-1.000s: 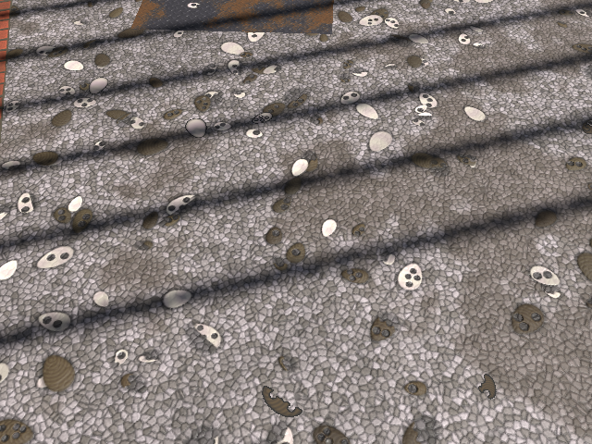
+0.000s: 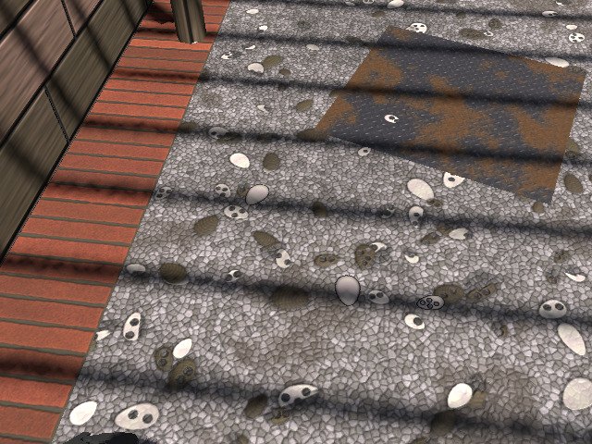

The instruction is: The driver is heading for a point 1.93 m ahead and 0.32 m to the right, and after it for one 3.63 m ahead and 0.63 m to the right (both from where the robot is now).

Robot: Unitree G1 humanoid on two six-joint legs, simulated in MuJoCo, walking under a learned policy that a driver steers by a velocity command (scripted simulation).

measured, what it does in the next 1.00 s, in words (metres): walks ahead, turning right: left foot, then right foot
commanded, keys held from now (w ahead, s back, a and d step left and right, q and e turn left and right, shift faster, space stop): w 0.26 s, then w+e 0.68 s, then w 0.06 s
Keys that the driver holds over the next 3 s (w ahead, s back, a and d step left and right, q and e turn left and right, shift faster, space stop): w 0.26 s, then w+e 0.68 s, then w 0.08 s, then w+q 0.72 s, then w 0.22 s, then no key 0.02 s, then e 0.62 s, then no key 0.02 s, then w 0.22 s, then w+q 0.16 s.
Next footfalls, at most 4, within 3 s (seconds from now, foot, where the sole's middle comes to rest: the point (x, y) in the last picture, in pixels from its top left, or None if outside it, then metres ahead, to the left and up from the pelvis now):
0.46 left None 0.41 0.14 -0.76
0.98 right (382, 384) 0.61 -0.18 -0.76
1.54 left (324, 258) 0.98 -0.08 -0.76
2.00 right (390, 182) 1.26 -0.30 -0.76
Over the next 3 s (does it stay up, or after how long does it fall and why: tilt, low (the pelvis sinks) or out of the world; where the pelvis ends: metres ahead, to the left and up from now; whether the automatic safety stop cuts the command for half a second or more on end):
stays up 1.28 -0.24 0.02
